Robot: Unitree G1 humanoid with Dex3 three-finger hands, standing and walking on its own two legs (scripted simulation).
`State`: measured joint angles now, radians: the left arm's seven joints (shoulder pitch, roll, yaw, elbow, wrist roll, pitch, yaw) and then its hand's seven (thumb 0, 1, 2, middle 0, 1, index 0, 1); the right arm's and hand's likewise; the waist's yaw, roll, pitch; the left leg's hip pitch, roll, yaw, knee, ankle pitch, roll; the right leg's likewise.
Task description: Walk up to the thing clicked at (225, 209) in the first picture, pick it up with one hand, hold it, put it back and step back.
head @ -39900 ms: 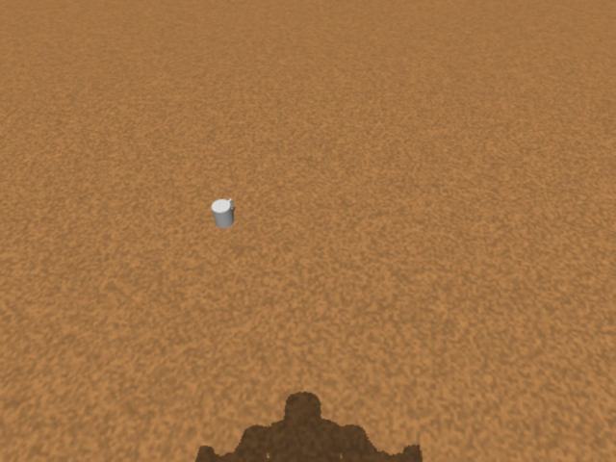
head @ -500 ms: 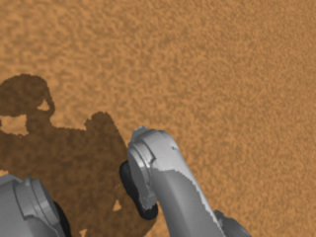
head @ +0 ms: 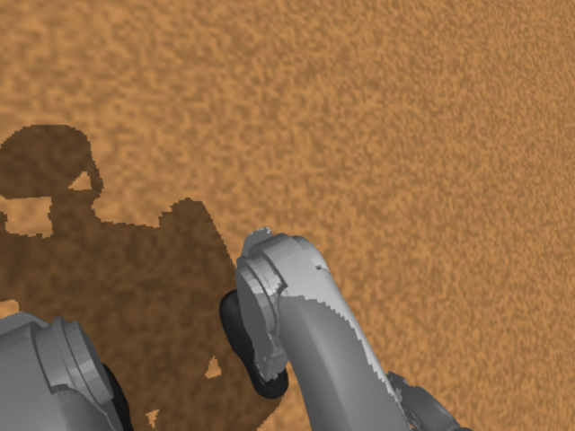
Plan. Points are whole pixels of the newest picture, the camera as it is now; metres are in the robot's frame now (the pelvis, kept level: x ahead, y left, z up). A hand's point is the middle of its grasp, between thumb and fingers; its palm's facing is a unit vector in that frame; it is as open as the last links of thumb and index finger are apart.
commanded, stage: open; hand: left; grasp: from above
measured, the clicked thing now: out of the picture +0.50 +0.30 -0.27
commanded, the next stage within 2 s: withdraw in 0.12 s
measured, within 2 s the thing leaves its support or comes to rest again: rests again in 0.58 s
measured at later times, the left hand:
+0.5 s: hand out of the picture +0.51 +0.32 -0.19, palm faces -0.36 -0.11 -0.93, open 14.1 cm
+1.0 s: hand out of the picture +0.49 +0.33 -0.07, palm faces -0.49 -0.12 -0.86, open 13.4 cm
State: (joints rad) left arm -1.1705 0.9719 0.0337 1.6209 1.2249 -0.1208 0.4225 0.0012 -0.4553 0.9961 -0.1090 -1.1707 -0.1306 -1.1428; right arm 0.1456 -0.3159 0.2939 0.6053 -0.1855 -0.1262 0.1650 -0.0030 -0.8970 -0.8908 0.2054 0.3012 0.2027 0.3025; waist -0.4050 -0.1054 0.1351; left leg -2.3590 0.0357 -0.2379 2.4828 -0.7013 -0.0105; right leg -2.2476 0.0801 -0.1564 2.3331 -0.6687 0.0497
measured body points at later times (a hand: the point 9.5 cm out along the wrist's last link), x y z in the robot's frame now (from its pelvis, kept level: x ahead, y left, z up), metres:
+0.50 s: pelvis +0.00 +0.00 +0.00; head +0.27 +0.11 +0.34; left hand +0.52 +0.32 -0.14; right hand +0.04 -0.25 -0.07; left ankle +0.06 +0.13 -0.28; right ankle +0.11 -0.12 -0.28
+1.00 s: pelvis -0.02 +0.00 +0.06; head +0.23 +0.10 +0.42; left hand +0.51 +0.33 -0.02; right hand +0.05 -0.28 -0.02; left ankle +0.06 +0.13 -0.28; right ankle +0.11 -0.12 -0.28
